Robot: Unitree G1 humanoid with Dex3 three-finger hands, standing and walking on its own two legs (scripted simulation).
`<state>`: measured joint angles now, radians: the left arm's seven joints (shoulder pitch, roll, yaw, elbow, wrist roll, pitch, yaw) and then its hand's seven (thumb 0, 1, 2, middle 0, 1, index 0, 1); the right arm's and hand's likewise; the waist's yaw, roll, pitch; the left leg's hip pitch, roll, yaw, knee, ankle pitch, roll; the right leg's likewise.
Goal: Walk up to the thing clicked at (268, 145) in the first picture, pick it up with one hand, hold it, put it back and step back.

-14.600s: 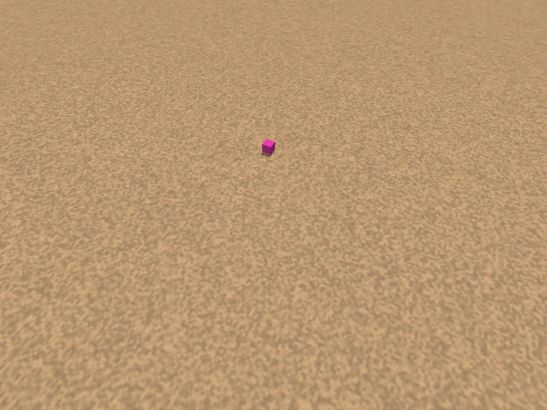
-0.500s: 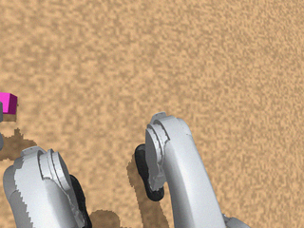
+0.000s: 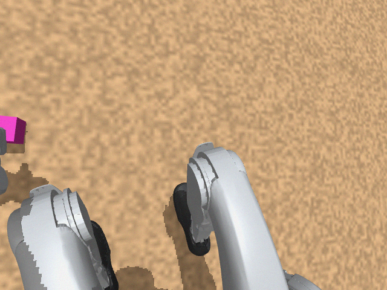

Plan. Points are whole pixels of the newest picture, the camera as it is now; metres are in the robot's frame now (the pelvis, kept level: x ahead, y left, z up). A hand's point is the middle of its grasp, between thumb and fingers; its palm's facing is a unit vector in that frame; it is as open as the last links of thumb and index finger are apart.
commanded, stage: rise first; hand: left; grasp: from above
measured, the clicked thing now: (6, 130) +0.46 +0.29 -0.30
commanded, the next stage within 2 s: approach in 0.56 s
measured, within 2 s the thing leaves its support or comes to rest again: neither
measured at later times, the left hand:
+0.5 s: hand out of the picture +0.42 +0.31 -0.20, palm faces +0.03 -0.46 -0.89, open 12.8 cm
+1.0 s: hand out of the picture +0.44 +0.27 -0.20, palm faces +0.04 -0.50 -0.87, open 12.8 cm
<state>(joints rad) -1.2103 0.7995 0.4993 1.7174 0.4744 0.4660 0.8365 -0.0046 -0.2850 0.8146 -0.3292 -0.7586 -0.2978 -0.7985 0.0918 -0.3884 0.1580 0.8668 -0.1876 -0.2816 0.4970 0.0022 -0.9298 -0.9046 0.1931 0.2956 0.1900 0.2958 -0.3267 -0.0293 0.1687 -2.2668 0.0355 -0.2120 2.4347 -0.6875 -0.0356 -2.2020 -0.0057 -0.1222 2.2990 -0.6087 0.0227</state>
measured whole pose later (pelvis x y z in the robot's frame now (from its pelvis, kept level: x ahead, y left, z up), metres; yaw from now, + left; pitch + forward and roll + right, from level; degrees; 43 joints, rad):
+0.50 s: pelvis +0.00 +0.00 +0.00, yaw +0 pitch +29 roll -9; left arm -1.22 0.80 0.51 1.72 0.47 0.46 0.85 0.00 -0.29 0.82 -0.32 -0.76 -0.29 -0.80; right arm 0.09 -0.39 0.15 0.87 -0.20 -0.29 0.49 0.00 -0.93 -0.90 0.19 0.30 0.19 0.30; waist -0.33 -0.03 0.17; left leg -2.26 0.03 -0.21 2.43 -0.69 -0.04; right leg -2.19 -0.01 -0.12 2.29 -0.61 0.02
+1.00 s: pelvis +0.00 +0.00 +0.00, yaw +1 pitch +27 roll -9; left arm -1.31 0.80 0.46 1.82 0.39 0.45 0.92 -0.01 -0.30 0.85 -0.30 -0.79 -0.27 -0.83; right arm 0.07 -0.41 0.17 0.88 -0.22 -0.30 0.49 0.00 -0.92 -0.90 0.19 0.30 0.19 0.30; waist -0.39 -0.05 0.20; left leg -2.24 0.02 -0.22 2.45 -0.70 -0.05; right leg -2.17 -0.02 -0.13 2.32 -0.63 0.01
